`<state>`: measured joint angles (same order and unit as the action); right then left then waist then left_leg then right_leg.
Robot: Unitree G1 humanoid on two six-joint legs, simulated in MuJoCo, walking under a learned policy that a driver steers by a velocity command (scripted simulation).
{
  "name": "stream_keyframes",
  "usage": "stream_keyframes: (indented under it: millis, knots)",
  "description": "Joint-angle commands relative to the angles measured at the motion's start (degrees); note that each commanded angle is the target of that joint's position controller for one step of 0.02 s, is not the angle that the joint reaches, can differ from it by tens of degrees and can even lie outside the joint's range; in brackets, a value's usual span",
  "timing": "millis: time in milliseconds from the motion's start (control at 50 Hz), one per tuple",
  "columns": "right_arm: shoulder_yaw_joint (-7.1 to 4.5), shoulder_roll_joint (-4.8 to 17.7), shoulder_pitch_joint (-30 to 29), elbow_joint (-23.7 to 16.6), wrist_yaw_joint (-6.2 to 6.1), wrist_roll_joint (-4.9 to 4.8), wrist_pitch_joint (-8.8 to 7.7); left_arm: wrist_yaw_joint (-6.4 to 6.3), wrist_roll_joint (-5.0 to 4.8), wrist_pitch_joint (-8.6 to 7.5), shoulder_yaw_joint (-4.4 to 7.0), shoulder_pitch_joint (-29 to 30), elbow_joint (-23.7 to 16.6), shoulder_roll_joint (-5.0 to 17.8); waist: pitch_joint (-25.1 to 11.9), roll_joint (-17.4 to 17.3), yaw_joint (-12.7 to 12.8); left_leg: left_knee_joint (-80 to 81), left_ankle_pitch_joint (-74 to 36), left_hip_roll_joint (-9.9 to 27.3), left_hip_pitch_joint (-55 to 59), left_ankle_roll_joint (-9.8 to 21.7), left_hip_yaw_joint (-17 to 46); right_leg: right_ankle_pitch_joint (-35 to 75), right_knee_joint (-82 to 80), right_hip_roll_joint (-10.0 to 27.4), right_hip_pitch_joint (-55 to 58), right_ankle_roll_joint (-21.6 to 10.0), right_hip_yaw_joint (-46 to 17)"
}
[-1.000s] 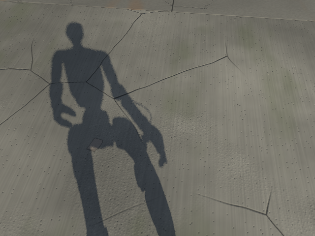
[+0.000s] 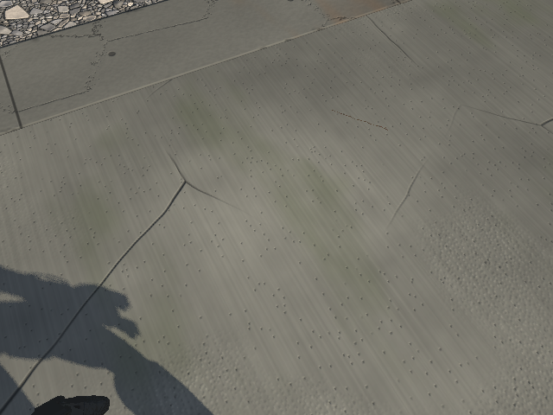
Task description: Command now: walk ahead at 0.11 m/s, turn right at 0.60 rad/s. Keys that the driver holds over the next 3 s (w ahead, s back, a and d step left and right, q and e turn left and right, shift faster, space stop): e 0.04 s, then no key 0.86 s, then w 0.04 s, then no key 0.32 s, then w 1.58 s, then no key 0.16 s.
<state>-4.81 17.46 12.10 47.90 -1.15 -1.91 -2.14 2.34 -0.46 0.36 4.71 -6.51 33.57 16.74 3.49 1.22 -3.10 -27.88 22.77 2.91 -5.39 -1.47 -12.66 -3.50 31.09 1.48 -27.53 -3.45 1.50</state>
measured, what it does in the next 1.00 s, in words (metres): walks ahead: left foot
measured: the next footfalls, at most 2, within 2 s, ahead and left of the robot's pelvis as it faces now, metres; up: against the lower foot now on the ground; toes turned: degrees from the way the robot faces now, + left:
left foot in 0.38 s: +0.13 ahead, +0.14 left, +0.00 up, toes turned -7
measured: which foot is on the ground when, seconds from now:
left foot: down 0.00-0.00, up 0.02-0.36, down 0.38-1.00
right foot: down 0.00-1.00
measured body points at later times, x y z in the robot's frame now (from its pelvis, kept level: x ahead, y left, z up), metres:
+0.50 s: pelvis +0.07 +0.02 +0.00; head +0.08 +0.04 +0.45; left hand +0.25 +0.25 -0.10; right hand +0.15 -0.25 -0.11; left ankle +0.09 +0.15 -0.73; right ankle +0.11 -0.10 -0.73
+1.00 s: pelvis +0.11 +0.04 +0.01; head +0.11 +0.04 +0.46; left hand +0.25 +0.28 -0.12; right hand +0.17 -0.23 -0.12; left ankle +0.09 +0.15 -0.73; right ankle +0.11 -0.10 -0.73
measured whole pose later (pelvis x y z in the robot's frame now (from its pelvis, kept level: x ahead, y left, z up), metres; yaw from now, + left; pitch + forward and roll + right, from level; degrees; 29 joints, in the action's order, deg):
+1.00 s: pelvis +0.11 +0.04 +0.01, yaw -8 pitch -1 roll +0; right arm -0.7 13.5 12.4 50.7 -0.4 0.5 -1.3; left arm -2.2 0.4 1.2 3.2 -11.1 49.7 12.8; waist 0.9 0.0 -0.3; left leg -30.1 19.7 -0.5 -9.4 1.0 -1.3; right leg -14.5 30.8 -0.9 -15.2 1.2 -4.8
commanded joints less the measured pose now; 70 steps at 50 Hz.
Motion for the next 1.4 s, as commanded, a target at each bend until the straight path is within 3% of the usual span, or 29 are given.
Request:
stream_keyframes:
  millis: [20,40,60,80,100,120,140,180,240,300,360,380,400,420,440,460,540,680,900,920,960,1000,1040,1100,1260,1280,1320,1360,1400]
  knots:
    - [-0.11,3.3,1.4,-5.4,0.43,3.62,-0.60,-2.32,0.61,-0.22,5.39,-14.0,-1.6,16.1,-15.8,13.6,5.2,-34.8,-0.9,1.4,-20.2,-0.3,1.6,41.2,-1.9,12.1,34.1,-10.6,-19.1]
    - [0.69,4.1,3.2,-6.8,1.17,3.47,-0.90,-2.03,1.39,-0.74,4.53,-11.3,-4.2,16.6,-25.5,15.9,4.1,-49.8,19.7,-5.7,-31.6,-1.9,12.3,34.1,-5.8,22.4,41.0,-22.8,-39.2]
    - [-0.35,8.2,-0.8,-6.1,1.55,1.60,-0.74,-1.49,1.01,-1.00,3.36,-9.6,-4.9,12.0,-24.3,6.2,7.0,-51.5,14.7,-2.5,-33.3,-1.4,17.5,28.1,-7.9,19.4,37.3,-20.0,-33.1]
    - [-0.15,7.9,-3.1,-6.8,1.36,0.90,-0.29,-1.52,0.46,-1.29,2.45,-6.8,-4.4,9.7,-19.0,4.0,5.7,-48.9,10.5,-0.7,-34.0,-0.7,16.9,23.7,-7.8,16.6,32.0,-16.3,-26.6]
    - [-0.02,6.8,-3.1,-5.8,0.74,1.51,0.41,-1.66,-0.03,-1.19,1.89,-5.1,-4.0,8.1,-15.3,-0.1,4.4,-44.2,7.7,1.2,-32.7,-1.0,16.8,19.0,-8.6,13.8,26.0,-13.2,-22.7]
    - [-0.21,7.3,-3.4,-5.9,0.19,1.99,1.19,-1.96,-0.07,-0.90,1.55,-3.2,-3.8,7.5,-13.1,1.0,3.2,-40.0,5.8,1.9,-29.6,-1.3,16.6,15.7,-9.8,12.2,20.2,-12.0,-20.6]
    - [-0.16,7.0,-2.5,-5.7,0.16,1.92,1.86,-2.13,0.71,-0.64,1.56,-1.9,-3.9,8.1,-12.2,2.8,2.0,-38.3,4.0,1.1,-25.3,-1.7,15.3,14.9,-11.0,10.6,15.0,-11.6,-18.7]
    - [0.29,5.3,-0.7,-5.0,-0.12,1.92,2.40,-2.51,1.47,-0.67,1.68,-1.0,-3.5,8.5,-12.4,4.6,1.3,-32.3,2.7,0.1,-21.3,-2.4,14.3,15.3,-11.7,9.4,11.8,-11.8,-16.4]
    - [1.04,3.7,-1.5,-5.0,-0.43,2.09,2.76,-3.05,1.28,-0.58,1.55,-0.7,-2.6,8.1,-13.0,5.4,2.3,-23.7,-0.6,0.2,-17.4,-2.5,14.3,8.8,-12.0,8.8,10.7,-11.1,-15.5]
    - [1.01,4.1,-3.0,-5.4,-0.14,1.90,2.91,-2.99,1.54,-0.18,0.94,-0.9,-1.4,7.2,-11.6,6.6,3.5,-17.4,-2.9,-0.1,-14.5,-1.9,14.1,-3.1,-12.6,8.8,9.3,-10.2,-17.1]
    - [1.22,2.6,-0.9,-4.6,0.77,2.51,2.43,-2.61,1.14,0.04,-0.29,-0.4,0.0,4.8,-9.4,5.7,1.5,-2.9,-10.4,-1.6,-6.2,0.5,11.7,-13.9,-10.7,6.6,5.7,-6.4,-16.7]
    - [1.36,2.9,-0.4,-4.7,1.05,3.46,2.20,-2.54,1.36,-0.15,-0.93,-3.0,1.3,3.0,-8.9,4.0,1.7,1.5,-13.7,0.2,-2.9,1.8,13.8,-17.5,-9.3,4.3,4.1,-3.3,-15.5]
    - [0.89,6.7,-0.4,-5.5,0.94,4.35,2.01,-2.51,2.09,-0.40,-1.30,-5.5,1.9,1.7,-7.9,-3.4,4.0,4.7,-18.1,7.9,-2.2,4.6,22.0,-21.8,-2.6,-0.1,1.8,0.2,-11.6]
    - [0.81,7.3,-3.7,-4.9,1.00,4.40,1.96,-2.54,1.64,-0.58,-1.03,-6.6,1.4,1.5,-6.3,-13.3,7.1,8.6,-8.9,11.8,-12.3,9.2,26.5,-19.1,-1.1,-3.5,7.1,2.5,-5.4]
    - [1.69,4.1,-7.7,-6.5,1.18,4.30,1.49,-2.77,2.08,-0.55,-0.81,-4.0,1.7,3.2,-4.0,-12.2,6.3,10.7,0.2,9.6,-17.7,8.3,26.0,-13.4,-1.5,-2.0,12.8,3.4,-5.9]
    - [2.02,2.9,-7.3,-6.2,1.11,4.23,1.05,-2.90,2.04,-0.34,-0.43,-1.8,1.8,3.7,-3.6,-10.9,5.4,10.4,4.2,6.8,-18.3,5.7,23.3,-10.3,-2.1,-2.0,14.5,3.2,-6.3]
    - [2.23,3.4,-3.0,-4.7,0.66,3.17,-0.03,-3.17,1.69,0.34,-0.32,-2.8,3.6,3.3,-1.7,-6.6,3.9,8.1,2.5,3.2,-16.5,3.0,18.7,-8.6,-4.0,-0.8,14.5,1.6,-8.6]
    - [2.52,2.7,-0.5,-4.0,0.27,2.69,0.01,-3.42,1.31,-0.60,-0.29,-3.6,6.6,2.0,-5.1,-0.8,2.5,3.8,-9.0,1.7,-10.6,3.7,16.5,0.3,-3.7,-0.1,15.5,2.2,-9.1]
    - [2.77,2.1,-0.3,-1.2,0.91,2.42,0.14,-4.54,0.88,0.21,0.06,-4.3,11.5,2.7,-5.0,-1.1,2.8,4.0,-14.5,0.5,-9.5,3.4,15.1,5.8,-3.3,0.6,18.9,2.2,-9.5]
    - [2.80,1.9,0.7,-0.3,0.87,2.43,0.23,-4.61,0.84,0.34,-0.06,-5.1,12.5,2.2,-6.0,-1.6,2.8,5.1,-9.3,0.2,-9.1,3.6,14.9,1.1,-3.2,-0.2,19.5,2.2,-8.6]
    - [2.74,2.3,0.0,0.3,0.65,2.18,0.48,-4.73,0.72,0.41,-0.19,-3.9,13.2,1.6,-1.7,-4.0,3.0,8.0,1.6,1.3,-11.9,5.1,17.3,-8.1,-1.9,-2.0,16.4,2.4,-6.6]
    - [3.07,1.7,-1.1,0.4,0.38,2.52,0.01,-4.86,1.05,-0.15,-0.28,-3.2,14.0,1.8,0.2,-3.2,3.3,7.7,-3.8,1.2,-12.8,4.7,17.1,-1.1,-3.2,-0.8,16.7,2.7,-7.8]
    - [2.73,2.6,0.9,1.5,0.29,2.47,-0.47,-4.75,0.93,-0.71,-0.07,-3.6,15.6,2.7,-2.6,-0.7,2.5,4.8,-13.1,-0.4,-9.5,3.4,14.6,7.2,-3.0,-0.1,18.6,2.3,-8.5]
    - [2.77,2.4,2.5,3.1,0.20,2.00,-0.21,-4.58,0.32,-0.77,-0.25,-3.7,17.8,2.2,-5.0,-0.7,2.3,3.4,-19.7,-0.8,-6.4,2.9,13.7,10.4,-2.6,0.0,19.9,1.9,-8.4]
    - [2.95,2.0,3.3,5.9,0.16,2.05,0.62,-4.95,0.31,0.29,-0.42,-2.6,22.6,2.3,-3.8,-1.2,2.5,4.6,-20.2,-0.8,-6.0,2.9,13.7,8.4,-4.0,-0.3,20.6,2.1,-7.8]
    - [2.88,2.0,4.6,6.7,0.08,1.97,0.72,-4.97,0.24,0.42,-0.48,-3.3,23.6,2.0,-4.9,-1.6,2.4,5.2,-14.2,-1.2,-5.3,3.3,13.4,2.5,-3.5,-1.4,20.6,2.1,-6.6]
    - [2.06,4.3,5.4,7.2,-0.22,1.27,1.03,-4.80,-0.28,0.38,-0.41,-2.8,24.2,1.7,-1.6,-5.9,1.9,9.1,7.5,1.4,-6.2,7.0,18.7,-18.5,1.5,-5.1,14.1,2.0,-2.3]
    - [0.95,7.8,7.4,7.5,-0.71,0.49,0.51,-4.17,-0.74,-1.36,-0.68,2.3,21.8,1.5,5.8,-11.0,0.4,18.2,24.5,13.0,-5.8,13.6,34.2,-22.5,9.8,-3.7,1.6,1.6,0.0]
    - [0.50,8.2,8.0,7.6,-0.93,1.03,-0.96,-3.26,-1.28,-3.44,-0.77,5.5,20.4,1.4,10.0,-10.2,-0.1,20.9,18.6,18.2,-4.2,16.5,40.2,-23.5,16.0,0.7,-6.1,0.5,-2.8]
